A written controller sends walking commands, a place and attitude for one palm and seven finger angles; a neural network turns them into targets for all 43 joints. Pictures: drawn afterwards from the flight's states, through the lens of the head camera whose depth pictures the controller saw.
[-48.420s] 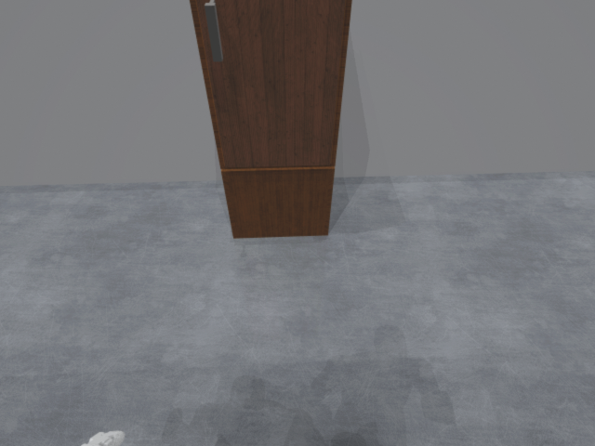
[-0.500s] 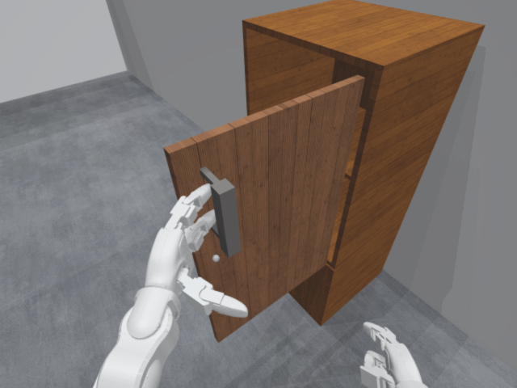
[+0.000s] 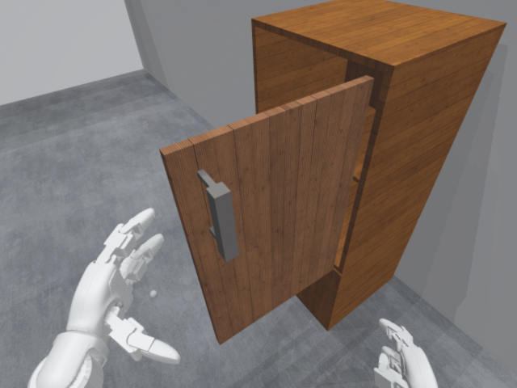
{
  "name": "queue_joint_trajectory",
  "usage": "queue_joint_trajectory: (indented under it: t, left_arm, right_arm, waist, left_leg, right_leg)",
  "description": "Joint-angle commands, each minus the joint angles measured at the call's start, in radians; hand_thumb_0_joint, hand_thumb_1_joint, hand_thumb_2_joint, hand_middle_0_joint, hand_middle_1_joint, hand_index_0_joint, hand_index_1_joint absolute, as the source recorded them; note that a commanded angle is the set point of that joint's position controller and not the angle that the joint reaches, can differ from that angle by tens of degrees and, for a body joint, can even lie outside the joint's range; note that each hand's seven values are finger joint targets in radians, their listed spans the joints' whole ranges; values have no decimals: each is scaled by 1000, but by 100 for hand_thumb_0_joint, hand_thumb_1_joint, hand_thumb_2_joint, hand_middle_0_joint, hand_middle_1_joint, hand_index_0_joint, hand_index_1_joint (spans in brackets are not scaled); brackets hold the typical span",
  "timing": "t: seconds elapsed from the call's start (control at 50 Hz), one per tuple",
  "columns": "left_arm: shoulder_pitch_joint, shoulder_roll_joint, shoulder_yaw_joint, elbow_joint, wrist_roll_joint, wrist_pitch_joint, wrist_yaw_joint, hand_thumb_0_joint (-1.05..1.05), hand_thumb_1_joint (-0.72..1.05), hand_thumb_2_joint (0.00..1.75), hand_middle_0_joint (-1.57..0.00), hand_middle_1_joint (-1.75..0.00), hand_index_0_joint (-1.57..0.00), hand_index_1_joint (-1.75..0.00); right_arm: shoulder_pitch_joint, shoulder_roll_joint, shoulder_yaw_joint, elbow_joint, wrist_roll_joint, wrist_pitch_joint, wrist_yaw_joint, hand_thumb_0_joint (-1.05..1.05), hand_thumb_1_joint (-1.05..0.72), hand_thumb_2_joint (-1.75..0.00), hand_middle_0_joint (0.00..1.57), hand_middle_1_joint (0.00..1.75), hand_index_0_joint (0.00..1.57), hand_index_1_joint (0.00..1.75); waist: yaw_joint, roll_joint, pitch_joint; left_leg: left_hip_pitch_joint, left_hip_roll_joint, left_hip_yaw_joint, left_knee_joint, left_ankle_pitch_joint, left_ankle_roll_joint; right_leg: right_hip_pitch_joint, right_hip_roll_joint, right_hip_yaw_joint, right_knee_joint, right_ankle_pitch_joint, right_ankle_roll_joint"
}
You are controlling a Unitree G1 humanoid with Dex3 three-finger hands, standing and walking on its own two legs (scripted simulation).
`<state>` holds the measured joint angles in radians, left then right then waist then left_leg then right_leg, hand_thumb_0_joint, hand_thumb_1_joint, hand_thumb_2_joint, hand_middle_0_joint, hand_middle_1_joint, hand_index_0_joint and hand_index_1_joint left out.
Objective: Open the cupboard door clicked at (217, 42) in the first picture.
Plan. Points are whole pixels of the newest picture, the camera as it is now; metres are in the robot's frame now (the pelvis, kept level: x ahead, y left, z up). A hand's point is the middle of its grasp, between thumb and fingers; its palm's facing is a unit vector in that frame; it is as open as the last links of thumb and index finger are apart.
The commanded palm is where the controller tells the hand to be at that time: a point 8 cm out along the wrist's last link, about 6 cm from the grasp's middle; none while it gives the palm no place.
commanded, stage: draw the hand back to the body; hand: left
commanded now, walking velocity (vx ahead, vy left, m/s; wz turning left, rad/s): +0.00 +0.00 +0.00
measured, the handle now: (216, 215) +0.33 +0.10 +0.14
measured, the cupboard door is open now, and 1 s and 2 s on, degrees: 88 88 88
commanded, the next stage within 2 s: step back with the hand held close in 1.66 s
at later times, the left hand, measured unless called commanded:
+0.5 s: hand (116, 299) +0.18 +0.19 +0.14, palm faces +0.00 -1.00 -0.06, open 16.3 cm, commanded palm +0.15 +0.25 +0.15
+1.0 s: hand (63, 282) +0.19 +0.26 +0.15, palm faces +0.34 -0.88 -0.34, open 12.5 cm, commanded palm +0.15 +0.31 +0.17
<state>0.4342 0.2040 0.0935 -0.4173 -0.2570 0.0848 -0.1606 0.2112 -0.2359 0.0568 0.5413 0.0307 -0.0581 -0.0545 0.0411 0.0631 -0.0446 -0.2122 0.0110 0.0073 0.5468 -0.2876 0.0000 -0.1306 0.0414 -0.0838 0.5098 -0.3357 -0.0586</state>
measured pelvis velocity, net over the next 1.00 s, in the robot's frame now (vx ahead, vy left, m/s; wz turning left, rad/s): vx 0.00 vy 0.04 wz -0.02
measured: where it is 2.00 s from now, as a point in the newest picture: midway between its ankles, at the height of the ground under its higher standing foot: outside the picture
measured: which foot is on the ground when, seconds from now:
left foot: down 0.00-1.00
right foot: down 0.00-1.00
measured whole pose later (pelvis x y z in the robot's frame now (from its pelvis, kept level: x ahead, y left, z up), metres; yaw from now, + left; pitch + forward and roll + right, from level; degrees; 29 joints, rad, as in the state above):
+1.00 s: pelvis +0.00 +0.04 +0.01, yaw -1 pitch -4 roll -1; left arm 0.48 0.31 0.20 -0.43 -0.06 -0.08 0.11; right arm 0.20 -0.22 0.05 0.64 -0.01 -0.10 -0.06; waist 0.06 0.06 0.03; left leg -0.12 -0.03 0.04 0.43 -0.23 0.05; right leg -0.04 0.00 -0.05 0.38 -0.26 -0.01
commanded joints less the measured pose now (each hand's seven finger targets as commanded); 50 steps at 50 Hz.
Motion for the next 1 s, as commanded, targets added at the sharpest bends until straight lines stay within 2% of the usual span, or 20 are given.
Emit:
queue_joint_trajectory:
  t: [0.0,0.06,0.14,0.16,0.18,0.26,0.28,0.4,0.5,0.56,0.58,0.6,0.62,0.66,0.74,0.76,0.84,0.86,0.92,0.98]
  left_arm:
    - [-117,66,23,-247,-22,-85,-16,0,-50,30,-15,-30,-15,-30]
    - [-140,80,19,-232,-11,-88,-1,0,-50,30,-15,-30,-15,-30]
    - [-147,116,69,-230,9,-82,26,0,-50,30,-15,-30,-15,-30]
    - [-145,151,106,-207,9,-77,33,0,-50,30,-15,-30,-15,-30]
    - [-165,138,105,-210,5,-73,34,0,-50,30,-15,-30,-15,-30]
    - [-172,150,125,-215,-20,-69,21,0,-50,30,-15,-30,-15,-30]
    - [-194,121,94,-221,-24,-67,11,0,-50,30,-15,-30,-15,-30]
    - [-159,161,140,-212,-48,-41,-31,0,-50,30,-15,-30,-15,-30]
    - [-173,175,164,-245,-51,-27,-32,0,-43,33,-15,-30,-15,-30]
    - [-170,186,180,-236,-55,-27,-33,0,-32,37,-16,-30,-16,-30]
    - [-198,272,163,-335,101,-111,105,0,-29,39,-16,-30,-16,-30]
    - [-88,206,149,-231,112,-125,161,0,-26,40,-16,-30,-16,-30]
    - [-60,166,119,-214,121,-132,181,0,-22,42,-16,-30,-16,-30]
    - [-66,198,136,-237,153,-160,219,0,-15,45,-16,-30,-16,-30]
    - [-90,216,149,-276,188,-206,267,0,-1,51,-17,-30,-17,-30]
    - [-85,239,168,-259,195,-211,277,0,2,52,-17,-30,-17,-30]
    - [-85,230,164,-268,205,-230,292,0,17,58,-17,-30,-17,-30]
    - [-68,252,190,-240,206,-229,296,0,20,60,-18,-30,-18,-30]
    - [-39,242,204,-212,202,-233,294,0,31,64,-18,-30,-18,-30]
    - [-30,260,239,-198,201,-236,292,0,41,69,-18,-30,-18,-30]
  right_arm:
    - [-145,-85,-34,-180,8,-108,-8,0,-90,-90,20,30,20,30]
    - [-137,-94,-37,-169,6,-129,-11,0,-90,-90,20,30,20,30]
    - [-146,-86,-36,-170,4,-137,-16,0,-90,-90,20,30,20,30]
    - [-143,-91,-37,-157,2,-135,-17,0,-90,-90,20,30,20,30]
    - [-154,-83,-34,-161,4,-133,-19,0,-90,-90,20,30,20,30]
    - [-163,-88,-31,-155,10,-147,-23,0,-90,-90,20,30,20,30]
    - [-165,-84,-25,-156,11,-151,-22,0,-90,-90,20,30,20,30]
    - [-157,-99,-28,-148,15,-173,-28,0,-90,-90,20,30,20,30]
    - [-160,-103,-27,-147,18,-180,-28,0,-90,-90,20,30,20,30]
    - [-159,-107,-27,-136,18,-184,-28,0,-90,-90,20,30,20,30]
    - [-184,-86,-27,-147,-7,-179,-36,0,-90,-90,20,30,20,30]
    - [-164,-81,-25,-128,-19,-172,-39,0,-90,-90,20,30,20,30]
    - [-158,-82,-27,-126,-20,-163,-34,0,-90,-90,20,30,20,30]
    - [-155,-90,-35,-116,-24,-143,-30,0,-90,-90,20,30,20,30]
    - [-149,-86,-42,-107,-33,-130,-27,0,-90,-90,20,30,20,30]
    - [-149,-90,-44,-95,-35,-128,-27,0,-90,-90,20,30,20,30]
    - [-155,-93,-48,-89,-36,-120,-24,0,-90,-90,20,30,20,30]
    - [-156,-97,-51,-83,-37,-117,-25,0,-90,-90,20,30,20,30]
    - [-160,-95,-56,-82,-34,-100,-21,0,-90,-90,20,30,20,30]
    - [-161,-95,-62,-80,-32,-84,-19,0,-90,-90,20,30,20,30]
  waist:
    - [-5,-68,-60]
    - [-7,-109,-26]
    - [10,-87,-40]
    - [12,-95,-36]
    - [12,-90,-40]
    - [17,-41,-41]
    - [9,-25,-34]
    - [13,-64,-37]
    - [18,-12,-35]
    - [16,-19,-21]
    - [28,-23,44]
    - [17,-61,102]
    - [12,-82,100]
    - [14,-44,78]
    - [12,32,-5]
    - [13,31,-4]
    - [11,12,-11]
    - [16,-11,1]
    - [18,-58,15]
    - [25,-22,10]
  left_leg:
    - [75,-18,-16,-19,228,39]
    - [53,-18,-23,-14,187,40]
    - [50,-22,-21,-23,163,41]
    - [42,-20,-21,-21,158,40]
    - [45,-21,-19,-28,150,40]
    - [58,-18,-21,-35,149,36]
    - [63,-17,-23,-48,144,35]
    - [61,-13,-33,-62,154,37]
    - [72,-13,-42,-82,144,33]
    - [72,-9,-49,-89,140,30]
    - [55,-11,-49,-109,93,32]
    - [45,-6,-45,-117,55,26]
    - [44,-5,-49,-124,44,27]
    - [70,2,-45,-142,47,27]
    - [129,5,-43,-169,92,26]
    - [134,8,-42,-173,98,25]
    - [154,17,-58,-196,145,22]
    - [151,20,-58,-199,150,22]
    - [152,22,-52,-200,201,23]
    - [155,24,-48,-201,236,17]
  right_leg:
    - [-85,-44,68,-86,385,66]
    - [-115,-43,73,-99,296,64]
    - [-116,-46,81,-112,214,56]
    - [-110,-49,88,-120,202,55]
    - [-109,-50,88,-126,180,55]
    - [-103,-43,77,-130,173,48]
    - [-106,-40,64,-128,165,47]
    - [-96,-32,51,-123,189,50]
    - [-103,-23,30,-118,160,41]
    - [-105,-18,23,-121,150,38]
    - [-117,-34,76,-182,103,36]
    - [-142,-42,76,-210,47,34]
    - [-139,-45,75,-213,31,34]
    - [-104,-44,78,-217,37,30]
    - [-41,-46,77,-202,92,27]
    - [-31,-46,79,-210,99,26]
    - [-5,-40,68,-196,141,26]
    - [0,-39,69,-203,144,25]
    - [9,-36,66,-201,182,26]
    - [27,-38,69,-196,211,26]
